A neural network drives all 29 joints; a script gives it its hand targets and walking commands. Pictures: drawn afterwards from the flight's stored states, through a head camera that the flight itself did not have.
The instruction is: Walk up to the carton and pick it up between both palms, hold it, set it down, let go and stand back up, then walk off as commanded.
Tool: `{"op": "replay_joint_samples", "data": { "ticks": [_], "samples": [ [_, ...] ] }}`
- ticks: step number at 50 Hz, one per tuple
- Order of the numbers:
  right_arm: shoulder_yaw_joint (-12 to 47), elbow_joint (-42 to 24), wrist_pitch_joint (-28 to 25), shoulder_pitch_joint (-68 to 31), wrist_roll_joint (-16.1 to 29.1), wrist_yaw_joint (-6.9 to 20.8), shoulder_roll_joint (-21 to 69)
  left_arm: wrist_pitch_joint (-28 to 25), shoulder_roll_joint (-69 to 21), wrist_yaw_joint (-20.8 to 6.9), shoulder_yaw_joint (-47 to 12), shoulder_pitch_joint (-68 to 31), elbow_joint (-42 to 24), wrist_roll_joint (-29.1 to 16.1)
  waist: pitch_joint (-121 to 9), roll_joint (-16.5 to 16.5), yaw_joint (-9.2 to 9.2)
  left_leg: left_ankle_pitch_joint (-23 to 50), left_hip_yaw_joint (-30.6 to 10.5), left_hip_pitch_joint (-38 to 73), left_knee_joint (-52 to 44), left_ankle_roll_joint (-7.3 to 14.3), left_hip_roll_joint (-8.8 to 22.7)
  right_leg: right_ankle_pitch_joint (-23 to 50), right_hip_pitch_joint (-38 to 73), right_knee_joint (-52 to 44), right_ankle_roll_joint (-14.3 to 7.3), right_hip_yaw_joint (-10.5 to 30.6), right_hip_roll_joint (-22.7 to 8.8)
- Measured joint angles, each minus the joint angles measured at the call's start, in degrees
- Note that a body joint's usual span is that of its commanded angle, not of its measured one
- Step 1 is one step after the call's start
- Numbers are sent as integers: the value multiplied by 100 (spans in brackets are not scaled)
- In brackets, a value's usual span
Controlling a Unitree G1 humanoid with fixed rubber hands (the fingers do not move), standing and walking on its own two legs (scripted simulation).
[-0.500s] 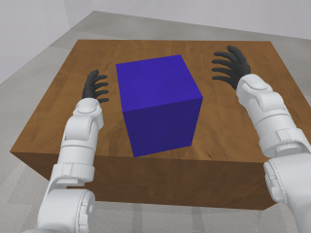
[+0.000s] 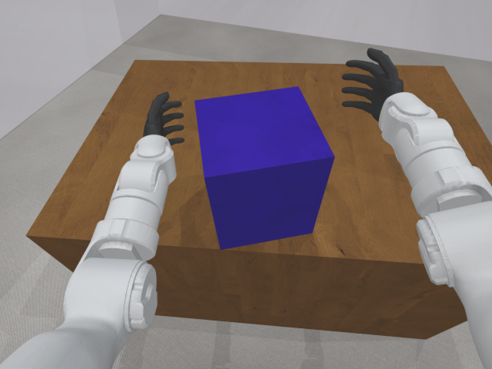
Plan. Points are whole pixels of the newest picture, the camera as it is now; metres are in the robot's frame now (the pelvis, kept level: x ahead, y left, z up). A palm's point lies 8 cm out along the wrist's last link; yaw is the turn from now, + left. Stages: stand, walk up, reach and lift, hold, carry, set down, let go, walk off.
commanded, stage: reach and lift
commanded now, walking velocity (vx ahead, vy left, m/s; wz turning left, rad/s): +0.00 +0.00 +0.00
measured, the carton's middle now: (257, 171) +0.50 +0.05 +0.00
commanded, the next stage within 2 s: none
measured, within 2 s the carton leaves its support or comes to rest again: neither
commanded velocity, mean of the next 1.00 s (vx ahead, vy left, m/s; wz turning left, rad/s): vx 0.00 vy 0.00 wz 0.00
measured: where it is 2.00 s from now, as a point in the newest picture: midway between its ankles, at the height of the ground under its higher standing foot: outside the picture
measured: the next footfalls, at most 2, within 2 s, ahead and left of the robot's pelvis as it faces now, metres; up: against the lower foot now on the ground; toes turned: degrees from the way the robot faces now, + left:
none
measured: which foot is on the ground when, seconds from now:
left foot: down 0.00-1.00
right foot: down 0.00-1.00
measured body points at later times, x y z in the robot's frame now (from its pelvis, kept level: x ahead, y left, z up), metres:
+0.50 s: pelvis +0.00 +0.01 -0.01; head +0.08 +0.01 +0.44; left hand +0.43 +0.23 +0.05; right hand +0.51 -0.13 +0.10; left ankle +0.02 +0.17 -0.74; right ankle -0.01 -0.09 -0.74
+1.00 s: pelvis +0.01 +0.01 -0.01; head +0.12 +0.00 +0.43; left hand +0.45 +0.22 +0.03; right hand +0.52 -0.11 +0.06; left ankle +0.02 +0.17 -0.74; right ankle -0.01 -0.09 -0.74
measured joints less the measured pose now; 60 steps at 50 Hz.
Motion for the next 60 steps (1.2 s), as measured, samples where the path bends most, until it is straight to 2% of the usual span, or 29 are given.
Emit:
{"op": "replay_joint_samples", "data": {
  "ticks": [6, 12, 19, 27, 41, 50, 60],
  "samples": [
    [4, 518, -153, -71, 0, 77, 2, -406, 0, 0, 0, -104, 682, -13, -45, 0, 19, -33, -6, -127, 86, -1, 8, 14, -86, 0, 18, 0, 5],
    [4, 746, -573, 74, 0, 120, 58, -1045, 0, 0, 0, -105, 1132, -13, -143, 1, 19, -43, -12, -410, 186, -1, 23, 60, -324, 0, 32, 0, 17],
    [4, 958, -1101, 297, 1, 124, 266, -1867, 0, 0, 0, -94, 1946, -54, -277, 2, 19, -51, -19, -791, 286, -1, 35, 109, -659, 0, 57, 0, 25],
    [4, 1071, -1628, 478, -120, 125, 456, -2588, 0, -21, 0, -10, 2318, -115, -469, 2, 19, -101, -27, -1290, 442, -1, 62, 147, -1087, 0, 74, 0, 48],
    [5, 1090, -2096, 597, -258, 125, 475, -2986, 0, -120, -1, 183, 2357, -116, -676, 22, 19, -181, -29, -1656, 516, -1, 86, 109, -1421, 0, 82, 0, 69],
    [7, 1090, -2197, 635, -536, 122, 808, -3181, -24, -237, -1, 252, 2339, -116, -738, 83, 20, -193, -28, -1667, 516, -2, 109, 88, -1434, 0, 82, 0, 92],
    [-274, 1092, -2265, 643, -1105, -214, 1141, -3229, -228, -248, 297, 271, 2273, 190, -740, 105, 20, -192, -28, -1667, 516, -2, 110, 99, -1435, 0, 82, 0, 93]
  ]
}}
